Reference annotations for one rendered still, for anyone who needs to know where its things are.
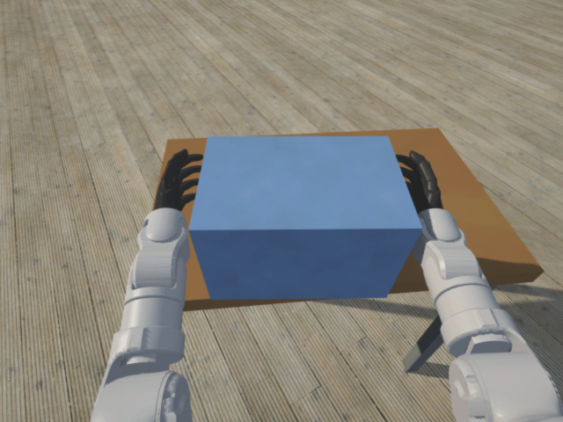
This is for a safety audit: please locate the carton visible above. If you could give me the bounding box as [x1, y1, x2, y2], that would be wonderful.
[188, 136, 422, 300]

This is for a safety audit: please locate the robot left hand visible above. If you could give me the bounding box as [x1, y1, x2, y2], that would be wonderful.
[154, 149, 203, 211]

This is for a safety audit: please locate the left robot upper arm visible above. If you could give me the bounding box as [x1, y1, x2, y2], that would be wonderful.
[92, 371, 193, 422]

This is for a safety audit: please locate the robot right hand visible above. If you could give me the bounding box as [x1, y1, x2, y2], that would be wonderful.
[396, 150, 443, 214]

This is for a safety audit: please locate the right robot upper arm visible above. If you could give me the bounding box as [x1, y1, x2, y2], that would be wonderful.
[449, 352, 563, 422]

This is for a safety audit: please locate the table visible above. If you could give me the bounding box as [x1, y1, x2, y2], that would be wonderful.
[152, 128, 544, 372]

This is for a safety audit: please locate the robot left forearm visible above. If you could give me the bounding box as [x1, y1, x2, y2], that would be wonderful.
[91, 207, 190, 422]

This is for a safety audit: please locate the robot right forearm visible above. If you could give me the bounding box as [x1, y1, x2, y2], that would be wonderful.
[412, 208, 563, 416]

